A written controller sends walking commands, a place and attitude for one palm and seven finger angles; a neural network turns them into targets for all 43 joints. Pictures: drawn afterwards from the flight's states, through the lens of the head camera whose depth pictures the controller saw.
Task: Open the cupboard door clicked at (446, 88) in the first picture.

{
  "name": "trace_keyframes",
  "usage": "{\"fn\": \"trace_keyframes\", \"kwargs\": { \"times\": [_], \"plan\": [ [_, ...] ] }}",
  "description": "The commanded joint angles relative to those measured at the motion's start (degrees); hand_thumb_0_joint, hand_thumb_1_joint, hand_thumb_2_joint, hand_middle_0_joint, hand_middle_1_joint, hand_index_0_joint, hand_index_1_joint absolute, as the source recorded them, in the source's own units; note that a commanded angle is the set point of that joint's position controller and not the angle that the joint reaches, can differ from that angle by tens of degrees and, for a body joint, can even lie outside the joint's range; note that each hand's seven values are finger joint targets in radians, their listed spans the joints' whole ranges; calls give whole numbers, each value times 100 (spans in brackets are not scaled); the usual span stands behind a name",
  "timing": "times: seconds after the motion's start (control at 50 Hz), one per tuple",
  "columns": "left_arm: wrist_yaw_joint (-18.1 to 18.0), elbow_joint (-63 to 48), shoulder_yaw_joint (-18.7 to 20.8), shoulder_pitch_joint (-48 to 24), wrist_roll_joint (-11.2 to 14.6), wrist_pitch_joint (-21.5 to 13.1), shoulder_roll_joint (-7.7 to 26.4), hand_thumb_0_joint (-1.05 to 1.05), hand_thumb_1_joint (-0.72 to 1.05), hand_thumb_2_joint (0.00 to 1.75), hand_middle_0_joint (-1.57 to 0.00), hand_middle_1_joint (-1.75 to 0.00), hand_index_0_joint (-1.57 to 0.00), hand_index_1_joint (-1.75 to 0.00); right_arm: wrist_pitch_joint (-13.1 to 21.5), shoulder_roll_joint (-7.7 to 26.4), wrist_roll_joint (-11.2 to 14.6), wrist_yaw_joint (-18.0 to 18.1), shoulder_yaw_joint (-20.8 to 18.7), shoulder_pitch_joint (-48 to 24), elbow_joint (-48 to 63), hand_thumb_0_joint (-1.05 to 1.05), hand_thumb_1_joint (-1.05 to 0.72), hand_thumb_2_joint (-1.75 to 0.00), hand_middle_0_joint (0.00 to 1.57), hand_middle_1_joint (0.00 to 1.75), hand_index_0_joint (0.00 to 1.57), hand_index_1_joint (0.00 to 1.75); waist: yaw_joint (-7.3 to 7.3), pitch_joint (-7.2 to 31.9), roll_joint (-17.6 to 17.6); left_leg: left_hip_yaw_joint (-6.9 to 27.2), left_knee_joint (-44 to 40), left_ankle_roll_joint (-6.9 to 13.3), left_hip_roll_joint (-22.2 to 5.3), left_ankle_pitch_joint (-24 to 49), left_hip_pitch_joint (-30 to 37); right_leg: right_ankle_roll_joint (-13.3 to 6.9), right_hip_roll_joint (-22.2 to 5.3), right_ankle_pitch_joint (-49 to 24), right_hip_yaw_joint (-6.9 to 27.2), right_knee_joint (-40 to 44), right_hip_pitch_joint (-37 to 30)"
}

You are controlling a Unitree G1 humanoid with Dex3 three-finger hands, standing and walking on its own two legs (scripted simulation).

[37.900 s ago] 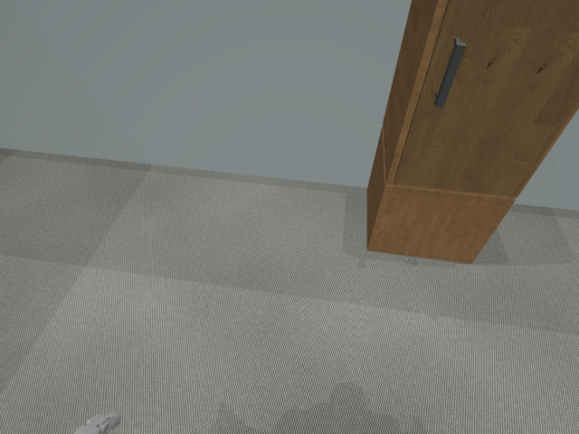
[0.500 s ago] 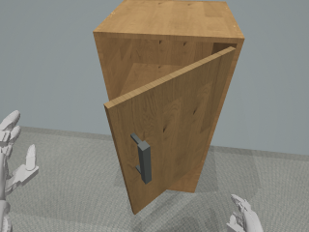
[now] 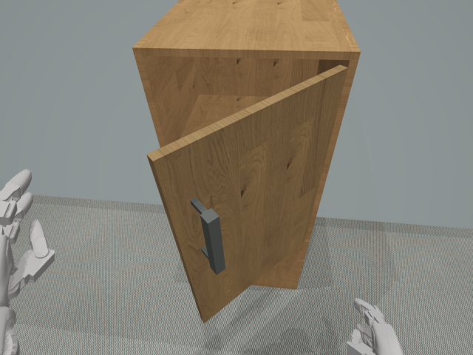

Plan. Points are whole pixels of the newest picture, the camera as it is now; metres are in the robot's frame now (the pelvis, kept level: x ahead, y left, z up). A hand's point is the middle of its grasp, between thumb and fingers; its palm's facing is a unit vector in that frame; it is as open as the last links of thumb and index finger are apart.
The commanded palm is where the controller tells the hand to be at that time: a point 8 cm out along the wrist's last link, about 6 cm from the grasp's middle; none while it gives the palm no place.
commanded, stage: step back with the hand held close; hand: left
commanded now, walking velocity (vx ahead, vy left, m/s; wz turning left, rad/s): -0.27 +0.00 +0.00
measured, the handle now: (207, 237) +0.30 +0.09 +0.06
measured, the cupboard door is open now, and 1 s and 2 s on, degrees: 46 46 46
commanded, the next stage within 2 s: stop stepping back and stand still in 1.00 s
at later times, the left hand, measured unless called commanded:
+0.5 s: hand (6, 294) +0.14 +0.30 +0.15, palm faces +0.39 -0.77 -0.51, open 7.4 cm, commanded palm +0.08 +0.33 +0.17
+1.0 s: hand out of the picture +0.02 +0.32 +0.16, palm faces +0.48 -0.73 -0.49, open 7.4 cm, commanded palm -0.06 +0.35 +0.17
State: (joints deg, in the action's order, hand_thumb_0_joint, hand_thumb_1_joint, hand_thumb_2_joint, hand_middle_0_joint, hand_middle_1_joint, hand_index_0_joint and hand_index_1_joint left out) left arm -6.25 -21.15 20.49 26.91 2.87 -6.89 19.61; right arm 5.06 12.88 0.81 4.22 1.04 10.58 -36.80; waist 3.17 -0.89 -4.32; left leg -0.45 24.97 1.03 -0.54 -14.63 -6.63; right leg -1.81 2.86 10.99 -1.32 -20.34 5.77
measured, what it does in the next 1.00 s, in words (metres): walks backwards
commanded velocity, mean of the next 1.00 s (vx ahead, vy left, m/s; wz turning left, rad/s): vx -0.31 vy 0.00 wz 0.00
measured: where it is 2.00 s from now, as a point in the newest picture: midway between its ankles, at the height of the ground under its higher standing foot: outside the picture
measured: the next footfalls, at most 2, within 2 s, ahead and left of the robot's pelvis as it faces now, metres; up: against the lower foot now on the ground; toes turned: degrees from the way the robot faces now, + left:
right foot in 1.28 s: -0.37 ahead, -0.08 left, +0.00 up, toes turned -6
left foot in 1.44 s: -0.15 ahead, +0.10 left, +0.00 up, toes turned -3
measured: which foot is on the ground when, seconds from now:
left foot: down 0.00-1.00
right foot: down 0.00-0.92, up 0.94-1.00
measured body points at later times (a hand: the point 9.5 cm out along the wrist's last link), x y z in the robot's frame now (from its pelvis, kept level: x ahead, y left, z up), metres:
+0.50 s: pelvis -0.07 +0.04 -0.02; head -0.06 +0.05 +0.43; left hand +0.11 +0.34 +0.17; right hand +0.10 -0.22 -0.08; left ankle -0.01 +0.11 -0.74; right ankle +0.01 -0.10 -0.74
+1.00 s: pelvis -0.18 +0.04 -0.03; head -0.14 +0.07 +0.41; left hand -0.01 +0.35 +0.18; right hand +0.00 -0.19 -0.11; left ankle -0.06 +0.12 -0.74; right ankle -0.10 -0.10 -0.68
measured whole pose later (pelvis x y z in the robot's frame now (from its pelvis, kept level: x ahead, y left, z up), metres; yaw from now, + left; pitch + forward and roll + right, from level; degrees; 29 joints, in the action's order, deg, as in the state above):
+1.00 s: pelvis -0.18 +0.04 -0.03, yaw +4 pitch -2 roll -4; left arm -8.8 -32.6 27.8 27.4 0.3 -13.7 25.4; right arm 5.7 11.6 -0.4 3.8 -1.4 10.8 -35.4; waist -0.8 -6.5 -0.5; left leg -2.5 40.8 4.4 -1.8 -9.8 -28.0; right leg 1.4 4.5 24.0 3.3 -62.8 33.3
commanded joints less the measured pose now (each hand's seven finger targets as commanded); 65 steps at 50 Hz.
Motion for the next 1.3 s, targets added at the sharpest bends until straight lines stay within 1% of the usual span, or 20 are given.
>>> {"fn": "trace_keyframes", "kwargs": {
  "times": [0.0, 0.16, 0.28, 0.48, 0.6, 0.68, 0.74, 0.78, 0.82, 0.86, 0.88, 0.9, 0.92, 0.98, 1.04, 1.18, 1.22, 1.24, 1.26, 1.28],
  "plan": [
    [-81, -931, 665, -227, -41, -471, 1117, 0, 90, 90, -20, -30, -20, -30, 66, 688, 4, 13, -294, -664, 1048, 0, -90, -90, 20, 30, 20, 30, -247, 297, 415, 133, -84, 120, -110, 886, -110, 77, -690, -1287, 785, 547, 455],
    [-206, -1526, 954, 313, -44, -457, 1437, 0, 90, 90, -20, -30, -20, -30, -219, 698, 60, 55, -403, -646, 1362, 0, -90, -90, 20, 30, 20, 30, -237, 1110, 495, 144, -93, 92, -315, 1781, -322, 161, -614, -2237, 577, -178, 21],
    [-298, -1879, 1172, 569, -70, -520, 1558, 0, 90, 90, -20, -30, -20, -30, -281, 729, 49, 84, -438, -642, 1483, 0, -90, -90, 20, 30, 20, 30, -230, 1083, -27, 311, -203, 131, -407, 1447, -1022, 143, -541, -1956, 579, -567, -137],
    [-329, -1759, 1154, 216, -319, -693, 1307, 0, 90, 90, -20, -30, -20, -30, -44, 867, -13, 102, -444, -466, 1536, 0, -90, -90, 20, 30, 20, 30, -286, 267, -410, 946, -1110, 587, -957, -2410, -3827, 299, -140, -399, 410, -1855, -876],
    [-309, -1910, 1067, -519, -461, -802, 1219, 0, 90, 90, -20, -30, -20, -30, 138, 872, -32, 87, -452, -380, 1474, 0, -90, -90, 20, 30, 20, 30, -358, 98, -274, 1036, -832, 686, -1040, -3314, -4340, 266, -127, 238, 561, -2243, -718],
    [-317, -2038, 1269, -554, -456, -870, 1421, 0, 90, 90, -20, -30, -20, -30, 229, 837, -47, 64, -478, -337, 1441, 0, -90, -90, 20, 30, 20, 30, -343, 41, -73, 692, -240, 520, -726, -3345, -4010, 86, -285, 1070, 930, -1733, 67],
    [-337, -2123, 1274, -215, -304, -949, 1490, 0, 90, 90, -20, -30, -20, -30, 253, 591, -72, -14, -415, -203, 1209, 0, -90, -90, 20, 30, 20, 30, -421, 78, 1082, 212, 1566, 112, -44, -2157, -2295, -376, -1136, 1805, 2232, -103, 2152],
    [-384, -2088, 1329, -85, -225, -997, 1579, 0, 90, 90, -20, -30, -20, -30, 176, 496, -121, -111, -392, -143, 923, 0, -90, -90, 20, 30, 20, 30, -473, 461, 1634, 29, 2928, -92, 151, -1329, -971, -720, -1804, 1686, 2567, 504, 3109],
    [-350, -2127, 1308, 31, -206, -954, 1592, 0, 90, 90, -20, -30, -20, -30, 72, 469, -103, -153, -381, -119, 920, 0, -90, -90, 20, 30, 20, 30, -485, 843, 1719, 11, 2769, -80, 84, -1169, -651, -529, -1660, 1046, 1898, 201, 2872],
    [-326, -2322, 1327, -206, -110, -954, 1631, 0, 90, 90, -20, -30, -20, -30, 80, 576, -50, -84, -392, -213, 1088, 0, -90, -90, 20, 30, 20, 30, -535, 462, 922, 122, 919, 3, 3, -1200, -753, -94, -1061, 1179, 1322, -441, 2840],
    [-353, -2397, 1395, -180, -105, -1024, 1656, 0, 90, 90, -20, -30, -20, -30, 151, 764, -58, 13, -435, -390, 1113, 0, -90, -90, 20, 30, 20, 30, -497, 184, -446, 1035, -278, 299, -714, -1891, -1626, 96, -535, 1465, 949, -1662, 2500],
    [-423, -2635, 1501, -184, -172, -1087, 1527, 0, 90, 90, -20, -30, -20, -30, 271, 889, -133, 52, -440, -439, 1211, 0, -90, -90, 20, 30, 20, 30, -434, 273, -2173, 2553, -1549, 849, -2080, -2502, -3100, 393, 240, 1629, 196, -3922, 1473],
    [-485, -2406, 1620, -198, -223, -1063, 1657, 0, 90, 90, -20, -30, -20, -30, 418, 535, -178, 53, -431, -287, 1052, 0, -90, -90, 20, 30, 20, 30, -503, 479, -1703, 2730, -1842, 1057, -2477, -2370, -3232, 343, 238, 1885, 565, -5642, 1470],
    [-431, -2283, 1553, 150, -76, -1018, 1576, 0, 90, 90, -20, -30, -20, -30, 527, 704, -29, -61, -640, -374, 967, 0, -90, -90, 20, 30, 20, 30, -343, 873, -190, 1418, -991, 741, -2047, -1323, -2181, 376, 229, 1795, 508, -5742, 1808],
    [-461, -2425, 1076, 206, 18, -825, 1132, 0, 90, 90, -20, -30, -20, -30, 595, 591, -44, -133, -555, -471, 814, 0, -90, -90, 20, 30, 20, 30, -353, 879, -381, 1064, -1156, 627, -1765, -897, -1329, 413, 100, 1833, 110, -4682, 1961],
    [-399, -2523, 1161, 276, 43, -750, 1552, 0, 90, 90, -20, -30, -20, -30, 689, 545, -109, -132, -384, -301, 859, 0, -90, -90, 20, 30, 20, 30, -274, 1128, -1324, 98, -1580, -327, -803, -1437, -591, -12, 424, 2251, -853, -349, 245],
    [-319, -2632, 1367, 475, 76, -818, 1815, 0, 90, 90, -20, -30, -20, -30, 551, 392, -82, -170, -297, -233, 851, 0, -90, -90, 20, 30, 20, 30, -302, 1118, -127, -544, 170, -395, -196, -182, -138, -288, -487, 1052, 21, 943, 726],
    [-322, -2723, 1557, 528, 105, -886, 2040, 0, 90, 90, -20, -30, -20, -30, 431, 358, -105, -150, -261, -280, 811, 0, -90, -90, 20, 30, 20, 30, -268, 954, 738, -365, 1467, -251, -124, 90, -33, -398, -1269, 429, 759, 1108, 1537],
    [-357, -2847, 1858, 593, 123, -936, 2361, 0, 90, 90, -20, -30, -20, -30, 325, 354, -134, -133, -206, -357, 870, 0, -90, -90, 20, 30, 20, 30, -183, 998, 1209, -262, 2345, -179, -83, -329, -936, -541, -1840, -752, 1229, 923, 1173],
    [-427, -2979, 2128, 436, 111, -985, 2604, 0, 90, 90, -20, -30, -20, -30, 363, 343, -178, -168, -110, -426, 972, 0, -90, -90, 20, 30, 20, 30, -182, 1266, 892, -155, 2698, -165, -64, -606, -1646, -765, -2156, -2204, 1375, 551, 586]
  ]
}}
